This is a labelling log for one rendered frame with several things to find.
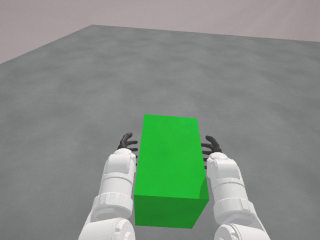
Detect robot left upper arm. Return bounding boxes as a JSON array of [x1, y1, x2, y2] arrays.
[[78, 217, 136, 240]]

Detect right robot forearm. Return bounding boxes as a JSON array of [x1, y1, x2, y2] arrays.
[[207, 152, 268, 235]]

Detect carton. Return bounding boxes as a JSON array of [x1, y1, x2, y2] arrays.
[[134, 114, 210, 229]]

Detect left robot forearm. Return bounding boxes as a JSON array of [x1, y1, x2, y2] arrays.
[[78, 148, 136, 240]]

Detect robot right upper arm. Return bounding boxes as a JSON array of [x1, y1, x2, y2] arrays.
[[214, 223, 271, 240]]

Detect robot right hand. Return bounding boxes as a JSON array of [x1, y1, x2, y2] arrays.
[[201, 135, 222, 170]]

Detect robot left hand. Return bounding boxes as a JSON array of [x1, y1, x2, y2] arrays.
[[117, 132, 138, 166]]

